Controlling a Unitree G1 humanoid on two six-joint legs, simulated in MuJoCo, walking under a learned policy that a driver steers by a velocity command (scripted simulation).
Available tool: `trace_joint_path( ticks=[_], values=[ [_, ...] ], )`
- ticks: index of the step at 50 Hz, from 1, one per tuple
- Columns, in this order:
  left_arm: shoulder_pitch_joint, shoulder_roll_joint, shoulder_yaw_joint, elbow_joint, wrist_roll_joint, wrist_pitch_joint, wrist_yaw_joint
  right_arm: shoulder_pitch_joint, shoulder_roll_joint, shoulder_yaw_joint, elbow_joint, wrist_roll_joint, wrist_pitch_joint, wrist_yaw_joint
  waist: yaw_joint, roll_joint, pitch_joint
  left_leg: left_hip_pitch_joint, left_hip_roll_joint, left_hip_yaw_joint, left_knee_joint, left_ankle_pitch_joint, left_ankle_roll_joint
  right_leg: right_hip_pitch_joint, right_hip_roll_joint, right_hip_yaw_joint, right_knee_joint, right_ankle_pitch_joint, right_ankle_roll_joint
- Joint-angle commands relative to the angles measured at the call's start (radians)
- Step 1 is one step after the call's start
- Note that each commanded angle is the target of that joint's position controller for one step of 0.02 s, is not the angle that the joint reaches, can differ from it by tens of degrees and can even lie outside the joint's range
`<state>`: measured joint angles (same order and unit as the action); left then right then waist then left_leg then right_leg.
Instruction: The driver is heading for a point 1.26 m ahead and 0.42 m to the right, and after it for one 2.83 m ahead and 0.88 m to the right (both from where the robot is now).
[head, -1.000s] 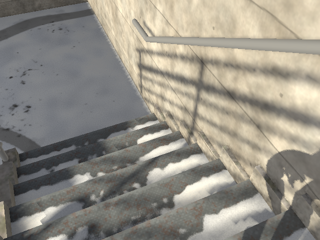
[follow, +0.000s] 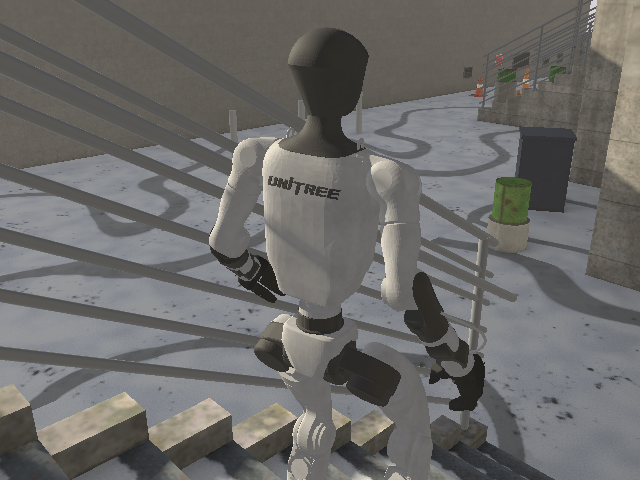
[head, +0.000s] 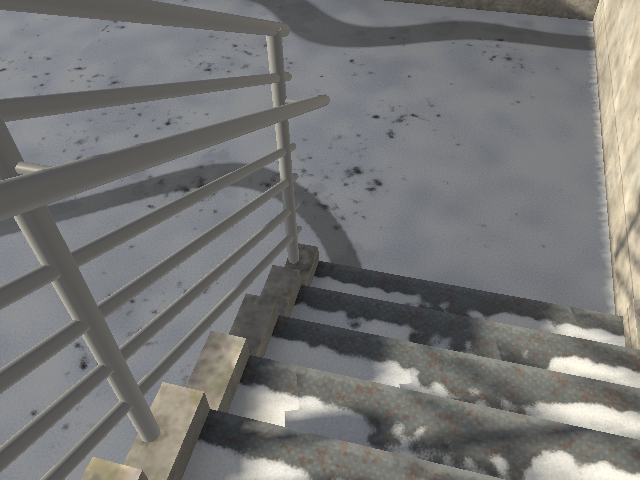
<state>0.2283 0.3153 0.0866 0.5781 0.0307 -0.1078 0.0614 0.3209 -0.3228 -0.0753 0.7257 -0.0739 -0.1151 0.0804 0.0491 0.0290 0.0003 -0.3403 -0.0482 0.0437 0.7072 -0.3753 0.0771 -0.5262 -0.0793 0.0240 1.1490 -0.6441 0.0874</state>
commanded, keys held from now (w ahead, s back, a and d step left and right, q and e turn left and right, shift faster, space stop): e+shift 0.66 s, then w+e+shift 0.12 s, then w+shift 0.12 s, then w+q+shift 0.10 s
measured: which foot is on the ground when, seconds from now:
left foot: down 0.00-0.42, up 0.44-1.00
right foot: up 0.00-0.40, down 0.42-1.00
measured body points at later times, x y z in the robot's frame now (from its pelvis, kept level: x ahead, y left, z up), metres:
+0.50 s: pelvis -0.01 -0.07 +0.00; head +0.00 -0.08 +0.45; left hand +0.15 +0.17 -0.10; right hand +0.03 -0.38 -0.09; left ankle +0.01 +0.08 -0.66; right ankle -0.03 -0.14 -0.72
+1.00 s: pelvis +0.06 -0.09 +0.00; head +0.04 -0.09 +0.45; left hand +0.26 +0.09 -0.12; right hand +0.01 -0.36 -0.12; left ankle +0.10 +0.05 -0.68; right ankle -0.03 -0.14 -0.72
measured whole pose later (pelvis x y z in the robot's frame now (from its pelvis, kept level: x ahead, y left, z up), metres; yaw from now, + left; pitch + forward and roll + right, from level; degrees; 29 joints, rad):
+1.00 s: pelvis +0.06 -0.09 +0.00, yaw -33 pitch +3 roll +0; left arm 0.33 0.23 0.04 0.76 0.02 -0.02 -0.03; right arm 0.31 -0.26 0.00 0.71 -0.03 0.01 0.00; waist 0.04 0.02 -0.10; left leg -0.47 -0.01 -0.06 1.01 -0.38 -0.01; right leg -0.32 0.21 0.24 0.75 -0.44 -0.10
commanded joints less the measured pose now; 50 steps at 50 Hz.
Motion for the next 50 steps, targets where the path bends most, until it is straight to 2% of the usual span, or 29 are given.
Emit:
trace_joint_path(
  ticks=[1,3,5,6,7,8,9,10,11,13,14,17,20,21,22,23,24,26,27,29,30,33,35,37,40,44,45,46,50],
  values=[
    [-0.039,0.165,0.016,-0.068,0.034,0.007,-0.015,-0.010,-0.135,-0.031,-0.053,0.048,0.008,0.001,-0.016,0.024,-0.040,0.044,0.342,-0.346,-0.251,0.608,0.268,-0.290,0.013,0.065,0.254,0.097,0.003],
    [0.139,0.089,-0.015,0.046,0.069,0.052,-0.087,-0.123,-0.099,-0.006,-0.052,0.008,0.035,-0.004,0.057,-0.047,-0.048,-0.242,0.269,-0.238,-0.242,0.509,0.206,-0.083,0.020,0.047,0.351,0.351,-0.019],
    [0.235,0.036,-0.032,0.125,0.044,0.076,-0.164,-0.231,-0.016,0.058,-0.056,0.030,0.042,0.002,0.097,-0.034,-0.055,-0.394,0.197,-0.137,-0.209,0.405,0.118,0.088,-0.007,0.030,0.325,0.498,0.013],
    [0.170,-0.038,-0.043,0.140,-0.053,0.129,-0.090,-0.143,-0.006,0.044,-0.047,0.099,0.088,-0.059,0.034,-0.095,-0.144,-0.161,0.277,-0.184,-0.191,0.819,0.149,0.115,0.067,-0.015,0.176,0.479,-0.033],
    [0.121,-0.032,-0.056,0.118,-0.046,0.153,-0.058,-0.087,-0.035,0.045,-0.034,0.096,0.110,-0.085,-0.010,-0.033,-0.125,-0.070,0.290,-0.155,-0.145,0.993,0.155,0.082,0.066,0.008,0.106,0.440,-0.065],
    [0.148,0.024,-0.040,0.090,0.046,0.095,-0.131,-0.142,-0.085,0.065,-0.043,0.042,0.048,-0.019,0.044,0.110,-0.035,-0.114,0.246,-0.098,-0.149,0.620,0.101,0.035,-0.022,-0.001,-0.004,0.349,0.013],
    [0.160,0.057,-0.020,0.121,0.047,0.069,-0.152,-0.231,-0.098,0.061,-0.076,0.044,0.030,0.004,0.038,0.104,-0.049,-0.155,0.241,-0.106,-0.131,0.529,0.071,0.125,0.003,-0.038,-0.035,0.338,0.039],
    [0.123,0.086,-0.011,0.106,0.046,0.052,-0.139,-0.195,-0.146,0.041,-0.103,0.036,0.035,-0.008,-0.037,0.122,-0.080,-0.090,0.286,-0.171,-0.138,0.538,0.128,0.098,0.040,-0.064,-0.026,0.323,0.039],
    [-0.031,0.090,-0.017,0.046,0.045,0.051,-0.105,-0.003,-0.225,-0.010,-0.053,0.058,0.051,-0.044,-0.166,0.140,-0.019,0.160,0.399,-0.305,-0.230,0.540,0.259,-0.178,0.039,-0.065,-0.145,0.142,0.030],
    [-0.126,0.006,-0.064,0.019,0.023,0.062,-0.057,0.171,-0.196,-0.020,0.015,0.080,0.063,-0.095,-0.250,0.051,-0.019,0.374,0.512,-0.494,-0.269,0.365,0.325,-0.351,-0.017,0.005,-0.238,0.130,0.013],
    [-0.123,-0.033,-0.086,0.027,0.020,0.055,-0.047,0.160,-0.167,-0.018,0.008,0.063,0.069,-0.114,-0.253,0.073,-0.038,0.428,0.508,-0.481,-0.271,0.350,0.314,-0.375,-0.011,-0.007,-0.302,0.141,-0.001],
    [0.011,-0.021,-0.076,0.099,0.063,0.045,-0.023,0.022,-0.119,-0.024,-0.024,0.027,0.047,-0.134,-0.159,0.047,-0.071,0.209,0.460,-0.311,-0.280,0.298,0.229,-0.121,0.021,-0.091,-0.297,0.189,-0.034],
    [0.176,-0.016,-0.043,0.187,0.054,0.042,-0.044,-0.149,-0.166,-0.061,-0.076,-0.014,0.027,-0.133,-0.047,0.008,-0.050,-0.082,0.357,-0.079,-0.191,0.070,0.128,0.286,0.101,-0.154,-0.455,0.363,-0.064],
    [0.281,0.021,-0.016,0.230,0.056,0.031,-0.054,-0.197,-0.095,-0.044,-0.098,-0.007,0.018,-0.135,0.007,-0.082,-0.063,-0.204,0.281,0.016,-0.014,-0.100,0.053,0.463,0.100,-0.077,-0.598,0.578,-0.120],
    [0.433,0.194,0.029,0.236,0.073,0.008,-0.038,-0.233,0.036,-0.009,-0.202,0.008,0.015,-0.127,0.036,-0.322,-0.167,-0.513,0.072,0.128,0.395,-0.391,-0.076,0.758,-0.211,0.446,-0.721,0.993,-0.376],
    [0.475,0.248,0.045,0.197,0.089,-0.002,-0.077,-0.301,0.027,-0.001,-0.263,0.054,0.012,-0.130,0.110,-0.106,-0.163,-0.658,-0.015,-0.162,0.397,-0.406,-0.102,0.835,-0.325,0.634,-0.776,0.987,-0.432],
    [0.400,0.187,0.044,0.186,0.096,-0.002,-0.110,-0.334,0.010,-0.009,-0.259,0.086,0.016,-0.145,0.106,-0.064,-0.031,-0.767,-0.017,-0.239,0.437,-0.327,-0.121,0.767,-0.324,0.600,-0.767,0.930,-0.429],
    [0.186,0.101,0.019,0.157,0.009,0.014,-0.143,-0.177,-0.093,-0.039,-0.189,0.037,0.024,-0.162,-0.057,-0.111,-0.045,-0.635,0.055,-0.180,0.613,-0.172,-0.119,0.496,-0.207,0.408,-0.747,0.834,-0.365],
    [0.091,0.088,0.013,0.131,0.000,0.026,-0.153,-0.100,-0.095,-0.032,-0.162,0.010,0.033,-0.156,-0.119,-0.113,-0.033,-0.516,0.067,-0.169,0.635,-0.090,-0.121,0.298,-0.152,0.341,-0.765,0.809,-0.345],
    [0.028,0.092,0.005,0.121,0.039,0.023,-0.147,-0.029,-0.039,0.003,-0.147,-0.009,0.058,-0.111,-0.151,-0.080,-0.060,-0.361,0.027,-0.120,0.732,0.087,-0.133,0.093,-0.047,0.265,-0.766,0.767,-0.316],
    [0.010,0.092,0.000,0.124,0.065,0.011,-0.132,0.016,-0.010,0.021,-0.136,0.000,0.069,-0.087,-0.160,-0.067,-0.062,-0.311,0.027,-0.111,0.800,0.147,-0.134,0.045,-0.023,0.240,-0.766,0.751,-0.314],
    [0.103,0.089,-0.008,0.154,0.059,-0.013,-0.097,0.005,-0.036,0.037,-0.179,0.014,0.080,-0.078,-0.102,-0.098,-0.065,-0.342,0.031,-0.102,0.859,0.101,-0.165,0.105,-0.008,0.291,-0.736,0.724,-0.340],
    [0.232,0.056,-0.023,0.198,0.051,-0.024,-0.104,-0.015,-0.016,0.056,-0.196,-0.015,0.084,-0.094,-0.038,-0.116,-0.036,-0.468,0.057,-0.139,0.765,0.029,-0.193,0.245,-0.015,0.445,-0.787,0.262,-0.352],
    [0.207,0.036,-0.038,0.188,0.032,-0.036,-0.129,-0.105,0.013,0.073,-0.215,-0.026,0.087,-0.103,-0.007,-0.125,0.026,-0.591,0.083,-0.177,0.552,-0.016,-0.208,0.346,-0.050,0.600,-0.791,0.015,-0.366],
    [0.117,0.069,-0.037,0.140,0.016,-0.040,-0.144,-0.119,0.024,0.090,-0.185,-0.026,0.071,-0.084,-0.015,-0.160,-0.032,-0.430,0.050,-0.100,0.498,-0.061,-0.191,0.292,-0.007,0.602,-0.740,0.077,-0.386],
    [0.106,0.048,-0.051,0.131,0.027,-0.025,-0.113,-0.112,0.036,0.112,-0.126,-0.041,0.050,-0.033,0.046,-0.112,-0.015,-0.367,0.063,-0.089,0.478,0.015,-0.153,0.236,0.041,0.555,-0.599,0.213,-0.396],
    [0.219,0.146,0.007,0.159,-0.037,0.058,-0.087,-0.089,-0.098,0.036,-0.126,0.057,0.078,-0.073,0.033,-0.133,-0.090,-0.323,0.056,-0.121,0.343,0.020,-0.107,0.327,0.000,0.630,-0.694,0.485,-0.438],
    [0.211,0.163,0.014,0.165,-0.026,0.089,-0.080,-0.094,-0.092,0.041,-0.122,0.076,0.089,-0.082,0.028,-0.178,-0.069,-0.308,0.060,-0.131,0.322,0.006,-0.097,0.352,-0.024,0.648,-0.646,0.596,-0.444],
    [0.115,0.090,0.014,0.136,-0.014,0.090,-0.076,-0.110,-0.047,0.036,-0.103,0.052,0.116,-0.091,0.014,-0.136,-0.011,-0.255,0.060,-0.118,0.283,-0.003,-0.067,0.309,-0.043,0.603,-0.570,0.643,-0.391]
  ],
)
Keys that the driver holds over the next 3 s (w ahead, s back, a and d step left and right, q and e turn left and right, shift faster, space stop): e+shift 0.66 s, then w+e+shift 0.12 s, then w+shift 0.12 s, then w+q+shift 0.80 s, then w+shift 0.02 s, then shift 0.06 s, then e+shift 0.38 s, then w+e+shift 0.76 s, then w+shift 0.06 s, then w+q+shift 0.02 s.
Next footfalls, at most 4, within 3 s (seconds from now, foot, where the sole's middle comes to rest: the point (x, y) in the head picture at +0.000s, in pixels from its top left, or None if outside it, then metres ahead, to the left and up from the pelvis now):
0.42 right None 0.01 -0.15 -0.75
1.08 left None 0.13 0.02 -0.75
1.46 right None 0.27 -0.27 -0.92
1.84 left None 0.60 -0.08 -1.08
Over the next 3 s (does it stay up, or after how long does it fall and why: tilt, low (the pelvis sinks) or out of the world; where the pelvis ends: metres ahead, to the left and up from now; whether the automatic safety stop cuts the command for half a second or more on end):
stays up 1.13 -0.23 -0.68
